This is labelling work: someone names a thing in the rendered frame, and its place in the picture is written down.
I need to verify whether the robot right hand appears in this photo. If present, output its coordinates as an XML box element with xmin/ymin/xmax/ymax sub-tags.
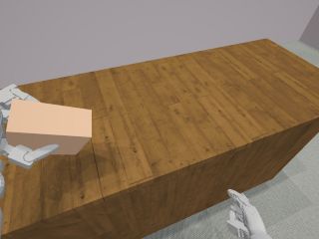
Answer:
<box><xmin>227</xmin><ymin>189</ymin><xmax>267</xmax><ymax>239</ymax></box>

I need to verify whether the table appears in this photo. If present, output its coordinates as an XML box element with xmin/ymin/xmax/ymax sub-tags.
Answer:
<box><xmin>0</xmin><ymin>38</ymin><xmax>319</xmax><ymax>239</ymax></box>

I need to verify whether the robot left hand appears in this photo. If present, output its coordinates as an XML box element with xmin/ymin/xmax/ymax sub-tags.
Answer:
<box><xmin>0</xmin><ymin>84</ymin><xmax>60</xmax><ymax>169</ymax></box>

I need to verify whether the sponge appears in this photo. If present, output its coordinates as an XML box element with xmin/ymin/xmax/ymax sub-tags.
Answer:
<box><xmin>6</xmin><ymin>99</ymin><xmax>92</xmax><ymax>155</ymax></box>

